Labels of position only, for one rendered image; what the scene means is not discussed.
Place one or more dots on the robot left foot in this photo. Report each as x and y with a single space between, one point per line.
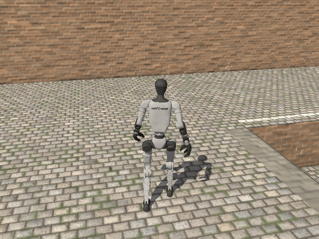
146 206

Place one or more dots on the robot right hand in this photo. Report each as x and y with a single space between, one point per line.
188 150

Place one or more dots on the robot torso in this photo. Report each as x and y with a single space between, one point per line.
159 119

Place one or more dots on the robot left upper arm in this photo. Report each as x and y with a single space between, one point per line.
142 111

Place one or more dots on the robot right upper arm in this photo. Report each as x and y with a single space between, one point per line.
178 114

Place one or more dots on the left robot forearm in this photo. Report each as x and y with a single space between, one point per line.
137 128

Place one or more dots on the right robot forearm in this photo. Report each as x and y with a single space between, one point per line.
184 135

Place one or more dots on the robot left hand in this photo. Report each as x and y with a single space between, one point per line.
139 134

